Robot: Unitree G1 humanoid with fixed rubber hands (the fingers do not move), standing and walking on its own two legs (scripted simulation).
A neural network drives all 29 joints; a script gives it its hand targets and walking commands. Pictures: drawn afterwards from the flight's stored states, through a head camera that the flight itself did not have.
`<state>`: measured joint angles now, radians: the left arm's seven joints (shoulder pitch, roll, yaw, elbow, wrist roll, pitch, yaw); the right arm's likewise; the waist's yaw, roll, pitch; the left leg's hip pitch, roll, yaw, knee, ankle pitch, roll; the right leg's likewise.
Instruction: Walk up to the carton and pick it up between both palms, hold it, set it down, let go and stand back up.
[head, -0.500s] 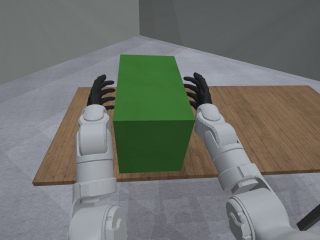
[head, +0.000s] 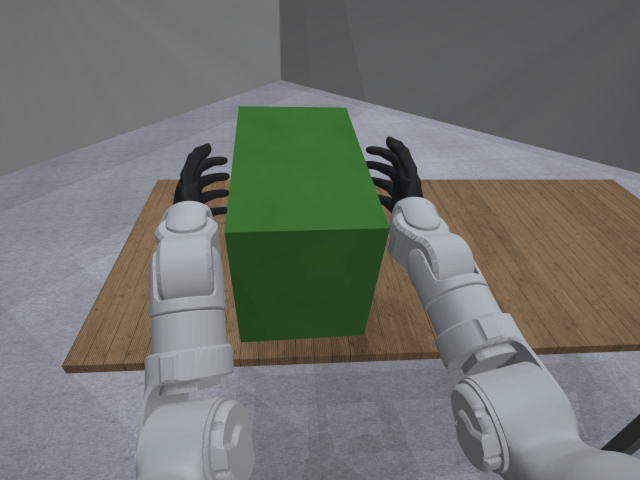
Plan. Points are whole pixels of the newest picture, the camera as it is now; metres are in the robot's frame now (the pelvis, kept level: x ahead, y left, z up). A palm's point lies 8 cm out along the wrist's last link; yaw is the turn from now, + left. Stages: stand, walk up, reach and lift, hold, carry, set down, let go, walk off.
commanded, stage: hold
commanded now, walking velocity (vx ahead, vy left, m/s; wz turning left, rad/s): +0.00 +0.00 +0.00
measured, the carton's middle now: (298, 214) +0.43 +0.01 +0.17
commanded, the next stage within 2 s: none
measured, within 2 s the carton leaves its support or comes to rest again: neither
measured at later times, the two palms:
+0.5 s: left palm (188, 209) +0.36 +0.14 +0.22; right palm (400, 205) +0.37 -0.11 +0.22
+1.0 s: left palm (190, 212) +0.36 +0.14 +0.22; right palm (402, 208) +0.37 -0.11 +0.21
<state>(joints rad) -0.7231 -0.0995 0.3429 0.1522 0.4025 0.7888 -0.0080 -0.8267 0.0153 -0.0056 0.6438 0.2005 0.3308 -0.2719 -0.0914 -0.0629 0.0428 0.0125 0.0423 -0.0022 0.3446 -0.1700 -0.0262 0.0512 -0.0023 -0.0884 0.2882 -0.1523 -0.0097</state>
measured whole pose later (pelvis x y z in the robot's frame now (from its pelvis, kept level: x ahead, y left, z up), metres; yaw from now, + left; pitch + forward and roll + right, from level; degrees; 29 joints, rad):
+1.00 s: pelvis +0.00 +0.00 +0.00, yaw +0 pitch -12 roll -1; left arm -0.68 -0.11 0.34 0.04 0.45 0.84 -0.06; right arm -0.77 0.02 0.03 0.54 0.22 0.36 -0.30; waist -0.10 -0.06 0.08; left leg 0.05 0.04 -0.01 0.34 -0.17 -0.02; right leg 0.08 0.00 -0.08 0.28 -0.16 -0.01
